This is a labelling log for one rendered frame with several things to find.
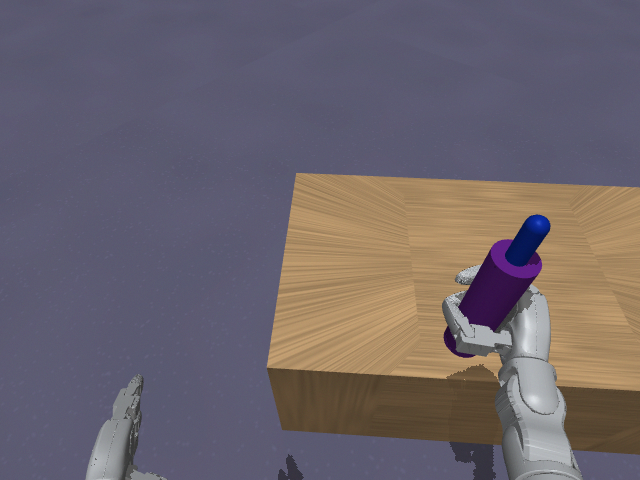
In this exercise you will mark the bottle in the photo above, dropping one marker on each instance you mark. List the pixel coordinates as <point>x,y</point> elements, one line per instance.
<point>506,273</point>

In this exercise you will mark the left robot hand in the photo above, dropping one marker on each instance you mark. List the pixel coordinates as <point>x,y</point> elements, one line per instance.
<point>117,440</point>

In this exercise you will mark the right robot hand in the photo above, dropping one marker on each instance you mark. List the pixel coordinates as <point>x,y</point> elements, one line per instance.
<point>525,331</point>

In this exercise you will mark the right robot arm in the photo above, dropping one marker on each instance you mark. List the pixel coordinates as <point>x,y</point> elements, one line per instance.
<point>532,411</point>

